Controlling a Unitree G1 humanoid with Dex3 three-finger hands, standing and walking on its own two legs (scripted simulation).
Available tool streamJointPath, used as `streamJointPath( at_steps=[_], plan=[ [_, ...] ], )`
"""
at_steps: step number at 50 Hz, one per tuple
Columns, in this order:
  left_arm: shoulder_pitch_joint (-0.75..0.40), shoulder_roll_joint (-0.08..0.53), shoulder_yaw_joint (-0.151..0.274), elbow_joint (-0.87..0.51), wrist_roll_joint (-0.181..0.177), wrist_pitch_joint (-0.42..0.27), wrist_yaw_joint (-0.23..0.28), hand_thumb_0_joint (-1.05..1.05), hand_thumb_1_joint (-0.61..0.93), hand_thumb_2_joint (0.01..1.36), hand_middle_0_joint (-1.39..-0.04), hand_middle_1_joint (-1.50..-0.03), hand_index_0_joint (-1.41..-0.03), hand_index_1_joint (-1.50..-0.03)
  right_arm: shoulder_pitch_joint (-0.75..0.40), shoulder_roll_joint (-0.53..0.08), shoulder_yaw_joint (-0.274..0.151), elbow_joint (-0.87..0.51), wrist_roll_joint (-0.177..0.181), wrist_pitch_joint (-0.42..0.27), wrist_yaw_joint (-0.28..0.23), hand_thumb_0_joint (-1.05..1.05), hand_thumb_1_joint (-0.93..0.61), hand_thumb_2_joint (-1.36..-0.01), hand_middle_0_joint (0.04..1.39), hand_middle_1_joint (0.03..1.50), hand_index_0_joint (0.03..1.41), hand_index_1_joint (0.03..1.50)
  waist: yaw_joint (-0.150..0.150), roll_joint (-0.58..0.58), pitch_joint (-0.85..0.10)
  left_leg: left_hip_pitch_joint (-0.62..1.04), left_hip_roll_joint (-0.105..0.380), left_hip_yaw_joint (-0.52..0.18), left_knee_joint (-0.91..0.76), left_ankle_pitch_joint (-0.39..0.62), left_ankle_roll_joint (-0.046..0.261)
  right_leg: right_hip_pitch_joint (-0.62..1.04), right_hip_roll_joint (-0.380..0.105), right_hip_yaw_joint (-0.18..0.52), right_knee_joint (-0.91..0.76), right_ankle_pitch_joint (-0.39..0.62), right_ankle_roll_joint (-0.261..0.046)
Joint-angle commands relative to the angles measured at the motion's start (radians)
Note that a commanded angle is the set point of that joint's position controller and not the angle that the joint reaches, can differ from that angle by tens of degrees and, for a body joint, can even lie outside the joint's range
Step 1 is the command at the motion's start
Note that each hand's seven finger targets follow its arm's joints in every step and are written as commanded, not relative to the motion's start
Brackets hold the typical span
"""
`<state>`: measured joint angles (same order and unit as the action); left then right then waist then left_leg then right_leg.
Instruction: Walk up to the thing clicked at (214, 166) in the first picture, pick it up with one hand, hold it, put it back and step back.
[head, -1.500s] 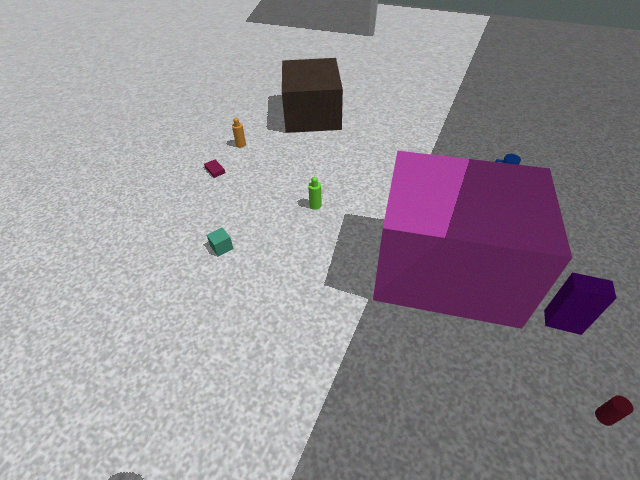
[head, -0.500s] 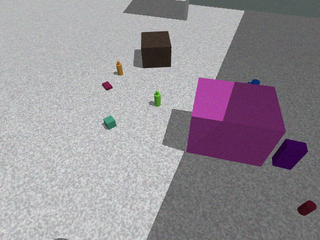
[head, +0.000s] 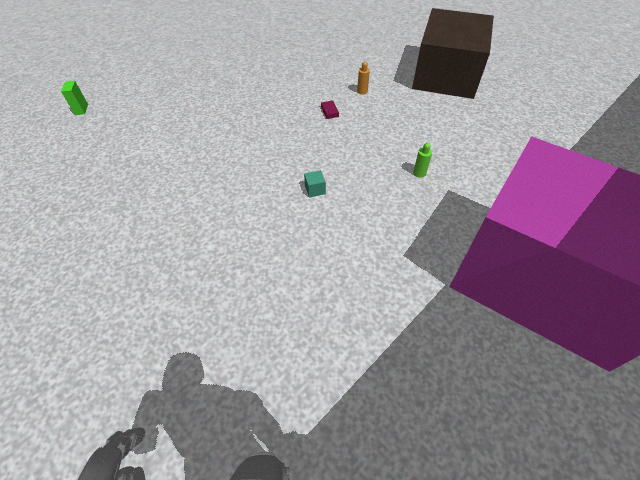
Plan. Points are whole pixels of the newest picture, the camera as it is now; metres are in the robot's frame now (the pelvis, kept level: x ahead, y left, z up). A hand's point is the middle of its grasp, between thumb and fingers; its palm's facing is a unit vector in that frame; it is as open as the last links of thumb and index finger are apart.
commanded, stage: walk up
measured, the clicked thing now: (329, 109) +1.85 +0.00 -0.76
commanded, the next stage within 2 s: stand in 1.90 s
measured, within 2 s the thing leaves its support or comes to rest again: neither
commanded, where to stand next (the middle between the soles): +0.08 +0.00 m, yaw +44 degrees
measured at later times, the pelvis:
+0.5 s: pelvis +0.01 -0.04 -0.03, yaw +22 degrees
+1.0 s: pelvis +0.01 -0.02 -0.03, yaw +39 degrees
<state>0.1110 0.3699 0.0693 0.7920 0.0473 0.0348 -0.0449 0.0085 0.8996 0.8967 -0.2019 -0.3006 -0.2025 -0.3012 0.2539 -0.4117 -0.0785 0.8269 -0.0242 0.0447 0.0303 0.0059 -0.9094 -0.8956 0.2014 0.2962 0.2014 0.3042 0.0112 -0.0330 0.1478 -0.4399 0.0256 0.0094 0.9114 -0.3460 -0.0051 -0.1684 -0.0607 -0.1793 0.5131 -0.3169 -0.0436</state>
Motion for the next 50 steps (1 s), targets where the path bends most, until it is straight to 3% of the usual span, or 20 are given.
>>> streamJointPath(
  at_steps=[1, 5, 7, 8, 12, 17, 20, 21, 22, 23, 25, 27, 32, 36, 37, 39, 40, 42, 45, 50],
  plan=[
    [0.034, 0.265, 0.068, -0.116, -0.007, -0.019, -0.004, 0.0, 0.9, 0.9, -0.2, -0.3, -0.2, -0.3, 0.011, -0.169, -0.055, -0.125, -0.014, -0.037, -0.003, 0.0, -0.9, -0.9, 0.2, 0.3, 0.2, 0.3, 0.038, -0.12, -0.137, 0.034, -0.007, 0.068, -0.159, -0.029, 0.004, 0.085, -0.247, 0.11, -0.057, 0.381, -0.127],
    [0.054, 0.241, 0.055, -0.154, -0.027, -0.007, -0.005, 0.0, 0.9, 0.9, -0.2, -0.3, -0.2, -0.3, 0.203, -0.202, -0.082, -0.102, -0.014, -0.067, -0.031, 0.0, -0.9, -0.9, 0.2, 0.3, 0.2, 0.3, -0.056, -0.018, -0.206, 0.393, -0.062, 0.063, -0.42, 0.147, 0.067, -0.156, -0.175, 0.011, 0.312, 0.289, -0.033],
    [0.077, 0.167, 0.035, -0.197, -0.025, 0.014, -0.004, 0.0, 0.9, 0.9, -0.2, -0.3, -0.2, -0.3, 0.164, -0.369, -0.109, -0.166, -0.028, -0.087, -0.056, 0.0, -0.9, -0.9, 0.2, 0.3, 0.2, 0.3, -0.028, 0.233, -0.176, 0.387, 0.327, -0.628, -0.532, 0.341, 0.28, -0.472, 0.028, 0.123, 0.647, -0.333, 0.052],
    [0.036, 0.241, 0.047, -0.207, -0.028, 0.007, 0.005, 0.0, 0.9, 0.9, -0.2, -0.3, -0.2, -0.3, 0.125, -0.391, -0.12, -0.176, 0.008, -0.085, -0.063, 0.0, -0.9, -0.9, 0.2, 0.3, 0.2, 0.3, -0.047, 0.221, -0.178, 0.324, 0.406, -0.736, -0.59, 0.264, 0.362, -0.444, -0.026, 0.264, 0.706, -0.327, 0.047],
    [0.124, 0.236, 0.056, -0.128, -0.038, -0.006, 0.005, 0.0, 0.9, 0.9, -0.2, -0.3, -0.2, -0.3, 0.05, -0.264, -0.068, -0.209, 0.007, -0.086, -0.077, 0.0, -0.9, -0.9, 0.2, 0.3, 0.2, 0.3, -0.009, 0.195, -0.162, 0.206, 0.166, -0.316, -0.432, 0.339, 0.219, -0.332, -0.032, 0.209, 0.522, -0.183, 0.03],
    [0.167, 0.216, 0.06, -0.125, -0.041, -0.027, 0.022, 0.0, 0.9, 0.9, -0.2, -0.3, -0.2, -0.3, 0.028, -0.277, -0.071, -0.256, -0.019, -0.064, -0.054, 0.0, -0.9, -0.9, 0.2, 0.3, 0.2, 0.3, -0.005, 0.238, -0.158, 0.027, 0.122, -0.368, -0.385, 0.441, 0.226, -0.164, 0.046, 0.144, 0.367, -0.183, 0.025],
    [0.283, 0.218, 0.068, -0.094, -0.034, -0.051, 0.041, 0.0, 0.9, 0.9, -0.2, -0.3, -0.2, -0.3, -0.054, -0.239, -0.061, -0.291, -0.009, -0.041, -0.047, 0.0, -0.9, -0.9, 0.2, 0.3, 0.2, 0.3, 0.073, 0.186, -0.206, -0.06, 0.031, -0.336, -0.231, 0.339, 0.149, 0.019, 0.07, 0.137, 0.066, -0.013, -0.006],
    [0.32, 0.297, 0.09, -0.096, -0.017, -0.063, 0.051, 0.0, 0.9, 0.9, -0.2, -0.3, -0.2, -0.3, -0.058, -0.174, -0.042, -0.309, -0.003, -0.037, -0.049, 0.0, -0.9, -0.9, 0.2, 0.3, 0.2, 0.3, 0.103, -0.022, -0.193, -0.162, -0.064, -0.242, -0.035, 0.168, 0.09, 0.058, -0.084, 0.342, -0.103, -0.11, -0.047],
    [0.247, 0.401, 0.108, -0.13, 0.004, -0.074, 0.056, 0.0, 0.9, 0.9, -0.2, -0.3, -0.2, -0.3, -0.013, -0.13, -0.032, -0.306, -0.002, -0.034, -0.052, 0.0, -0.9, -0.9, 0.2, 0.3, 0.2, 0.3, 0.052, -0.221, -0.149, -0.305, -0.176, -0.141, 0.148, -0.222, 0.027, 0.047, -0.381, 0.721, -0.226, -0.082, -0.136],
    [0.127, 0.45, 0.109, -0.15, -0.002, -0.072, 0.055, 0.0, 0.9, 0.9, -0.2, -0.3, -0.2, -0.3, 0.012, -0.193, -0.054, -0.283, -0.015, -0.026, -0.066, 0.0, -0.9, -0.9, 0.2, 0.3, 0.2, 0.3, 0.017, -0.232, -0.144, -0.272, -0.083, -0.177, 0.327, -0.295, 0.02, -0.079, -0.535, 0.9, -0.292, -0.06, -0.269],
    [0.079, 0.337, 0.083, -0.146, -0.02, -0.081, 0.059, 0.0, 0.9, 0.9, -0.2, -0.3, -0.2, -0.3, 0.022, -0.255, -0.077, -0.222, -0.004, -0.026, -0.043, 0.0, -0.9, -0.9, 0.2, 0.3, 0.2, 0.3, -0.012, -0.017, -0.054, -0.203, -0.031, -0.185, 0.365, -0.143, 0.0, -0.146, -0.376, 0.539, -0.195, 0.009, -0.224],
    [0.094, 0.336, 0.088, -0.113, -0.007, -0.086, 0.06, 0.0, 0.9, 0.9, -0.2, -0.3, -0.2, -0.3, 0.063, -0.218, -0.071, -0.201, 0.004, -0.028, -0.015, 0.0, -0.9, -0.9, 0.2, 0.3, 0.2, 0.3, -0.015, -0.147, -0.062, -0.176, -0.016, -0.116, 0.278, -0.057, -0.005, -0.113, -0.263, 0.354, -0.146, -0.013, -0.163],
    [0.195, 0.353, 0.093, -0.115, 0.001, -0.088, 0.047, 0.0, 0.9, 0.9, -0.2, -0.3, -0.2, -0.3, -0.05, -0.183, -0.055, -0.188, 0.005, -0.041, 0.01, 0.0, -0.9, -0.9, 0.2, 0.3, 0.2, 0.3, 0.063, -0.21, -0.105, -0.098, -0.022, -0.016, -0.054, -0.143, -0.001, 0.014, -0.266, 0.237, -0.063, 0.139, -0.17],
    [0.143, 0.333, 0.07, -0.136, -0.023, -0.06, 0.033, 0.0, 0.9, 0.9, -0.2, -0.3, -0.2, -0.3, 0.076, -0.177, -0.056, -0.113, 0.014, -0.066, -0.01, 0.0, -0.9, -0.9, 0.2, 0.3, 0.2, 0.3, -0.006, -0.157, -0.192, 0.229, -0.09, 0.077, -0.326, 0.046, 0.014, -0.131, -0.255, 0.131, 0.125, 0.153, -0.113],
    [0.17, 0.282, 0.053, -0.132, -0.024, -0.05, 0.034, 0.0, 0.9, 0.9, -0.2, -0.3, -0.2, -0.3, 0.12, -0.206, -0.069, -0.086, 0.008, -0.075, -0.021, 0.0, -0.9, -0.9, 0.2, 0.3, 0.2, 0.3, -0.025, -0.039, -0.219, 0.329, -0.088, 0.011, -0.4, 0.022, 0.034, -0.199, -0.216, 0.086, 0.278, 0.05, -0.067],
    [0.177, 0.211, 0.028, -0.163, -0.035, -0.038, 0.04, 0.0, 0.9, 0.9, -0.2, -0.3, -0.2, -0.3, 0.111, -0.397, -0.1, -0.13, -0.007, -0.087, -0.037, 0.0, -0.9, -0.9, 0.2, 0.3, 0.2, 0.3, -0.041, 0.292, -0.187, 0.333, 0.3, -0.699, -0.585, -0.07, 0.254, -0.53, -0.019, 0.112, 0.552, -0.318, 0.039],
    [0.096, 0.294, 0.046, -0.148, -0.028, -0.041, 0.057, 0.0, 0.9, 0.9, -0.2, -0.3, -0.2, -0.3, 0.1, -0.413, -0.105, -0.116, 0.005, -0.085, -0.041, 0.0, -0.9, -0.9, 0.2, 0.3, 0.2, 0.3, -0.067, 0.22, -0.112, 0.187, 0.331, -0.747, -0.607, -0.09, 0.325, -0.476, -0.067, 0.216, 0.598, -0.339, 0.028],
    [0.173, 0.274, 0.047, -0.098, -0.043, -0.047, 0.053, 0.0, 0.9, 0.9, -0.2, -0.3, -0.2, -0.3, 0.03, -0.293, -0.061, -0.118, 0.012, -0.091, -0.058, 0.0, -0.9, -0.9, 0.2, 0.3, 0.2, 0.3, -0.003, 0.135, -0.13, 0.261, 0.208, -0.466, -0.439, 0.247, 0.261, -0.453, -0.076, 0.23, 0.547, -0.256, 0.023],
    [0.228, 0.251, 0.05, -0.054, -0.043, -0.055, 0.049, 0.0, 0.9, 0.9, -0.2, -0.3, -0.2, -0.3, 0.019, -0.262, -0.042, -0.114, 0.016, -0.098, -0.06, 0.0, -0.9, -0.9, 0.2, 0.3, 0.2, 0.3, 0.01, 0.216, -0.168, 0.166, 0.164, -0.353, -0.359, 0.565, 0.23, -0.278, -0.044, 0.173, 0.428, -0.177, 0.018],
    [0.238, 0.236, 0.052, -0.028, -0.035, -0.059, 0.051, 0.0, 0.9, 0.9, -0.2, -0.3, -0.2, -0.3, -0.046, -0.251, -0.029, -0.136, 0.024, -0.074, -0.062, 0.0, -0.9, -0.9, 0.2, 0.3, 0.2, 0.3, 0.046, 0.182, -0.182, 0.005, 0.077, -0.297, -0.238, 0.407, 0.166, -0.028, 0.036, 0.116, 0.125, 0.01, -0.015]
  ],
)
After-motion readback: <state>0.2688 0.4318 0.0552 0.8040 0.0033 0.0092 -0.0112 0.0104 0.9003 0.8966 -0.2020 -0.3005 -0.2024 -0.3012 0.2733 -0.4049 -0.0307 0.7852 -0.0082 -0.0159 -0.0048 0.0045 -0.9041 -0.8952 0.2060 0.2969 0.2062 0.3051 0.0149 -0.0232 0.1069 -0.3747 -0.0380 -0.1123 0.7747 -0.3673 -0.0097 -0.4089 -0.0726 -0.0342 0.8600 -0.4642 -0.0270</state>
